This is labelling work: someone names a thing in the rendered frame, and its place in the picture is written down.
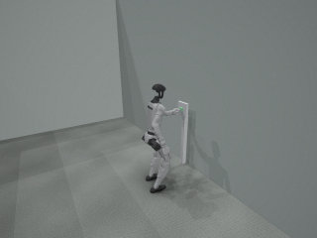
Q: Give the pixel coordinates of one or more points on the robot right hand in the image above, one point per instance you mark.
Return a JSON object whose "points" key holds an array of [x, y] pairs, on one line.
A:
{"points": [[165, 150]]}

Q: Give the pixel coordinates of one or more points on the robot torso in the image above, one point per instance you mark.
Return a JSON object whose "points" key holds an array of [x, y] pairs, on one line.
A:
{"points": [[151, 113]]}

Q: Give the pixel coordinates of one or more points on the right robot forearm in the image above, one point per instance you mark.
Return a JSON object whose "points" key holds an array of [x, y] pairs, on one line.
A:
{"points": [[159, 136]]}

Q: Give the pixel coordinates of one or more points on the left robot forearm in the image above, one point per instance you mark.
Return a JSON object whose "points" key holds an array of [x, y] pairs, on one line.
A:
{"points": [[168, 113]]}

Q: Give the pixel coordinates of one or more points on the right robot upper arm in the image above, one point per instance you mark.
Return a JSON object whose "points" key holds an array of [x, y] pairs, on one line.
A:
{"points": [[160, 110]]}

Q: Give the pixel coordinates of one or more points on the robot right thigh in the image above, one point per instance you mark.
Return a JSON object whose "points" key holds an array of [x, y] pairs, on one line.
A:
{"points": [[156, 146]]}

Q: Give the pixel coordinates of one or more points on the panel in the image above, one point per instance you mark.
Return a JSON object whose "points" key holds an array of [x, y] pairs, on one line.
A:
{"points": [[184, 129]]}

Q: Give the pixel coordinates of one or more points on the robot left hand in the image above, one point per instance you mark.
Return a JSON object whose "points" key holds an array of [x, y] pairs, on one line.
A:
{"points": [[176, 111]]}

